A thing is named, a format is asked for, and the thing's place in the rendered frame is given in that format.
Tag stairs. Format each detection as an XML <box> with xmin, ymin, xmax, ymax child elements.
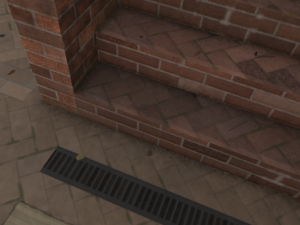
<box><xmin>74</xmin><ymin>0</ymin><xmax>300</xmax><ymax>201</ymax></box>

